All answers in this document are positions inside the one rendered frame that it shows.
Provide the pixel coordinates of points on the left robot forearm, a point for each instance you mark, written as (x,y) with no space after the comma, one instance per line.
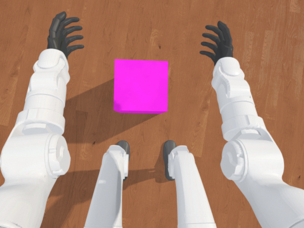
(46,96)

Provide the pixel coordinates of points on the right robot hand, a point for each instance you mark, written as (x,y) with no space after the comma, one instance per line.
(223,47)

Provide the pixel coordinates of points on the right robot thigh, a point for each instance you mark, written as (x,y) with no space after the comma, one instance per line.
(192,203)

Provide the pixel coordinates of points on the right robot upper arm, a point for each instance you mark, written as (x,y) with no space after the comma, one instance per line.
(256,167)

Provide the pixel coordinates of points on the right robot foot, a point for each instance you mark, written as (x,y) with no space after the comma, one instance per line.
(167,148)

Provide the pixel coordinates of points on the left robot hand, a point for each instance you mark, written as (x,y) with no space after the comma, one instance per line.
(57,34)

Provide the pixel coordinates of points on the carton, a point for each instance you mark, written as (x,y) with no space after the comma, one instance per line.
(140,86)

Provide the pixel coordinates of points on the left robot upper arm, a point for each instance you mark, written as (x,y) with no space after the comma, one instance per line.
(31,165)

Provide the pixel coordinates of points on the right robot forearm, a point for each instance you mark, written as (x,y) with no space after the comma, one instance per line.
(236,105)

